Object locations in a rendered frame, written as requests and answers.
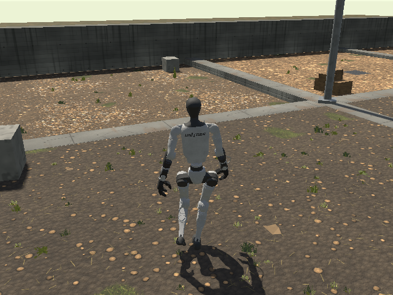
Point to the robot left hand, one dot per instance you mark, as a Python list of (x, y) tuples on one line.
[(161, 188)]

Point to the robot right upper arm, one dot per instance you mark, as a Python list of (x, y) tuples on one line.
[(213, 128)]

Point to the robot right forearm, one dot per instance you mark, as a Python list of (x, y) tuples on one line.
[(223, 161)]

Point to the robot right hand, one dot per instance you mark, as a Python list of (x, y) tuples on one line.
[(219, 171)]

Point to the robot left forearm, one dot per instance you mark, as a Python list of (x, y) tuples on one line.
[(165, 168)]

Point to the robot right foot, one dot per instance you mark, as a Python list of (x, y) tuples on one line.
[(196, 244)]

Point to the left robot shin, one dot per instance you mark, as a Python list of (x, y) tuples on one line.
[(182, 217)]

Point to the robot left upper arm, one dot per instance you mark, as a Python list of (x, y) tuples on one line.
[(176, 130)]

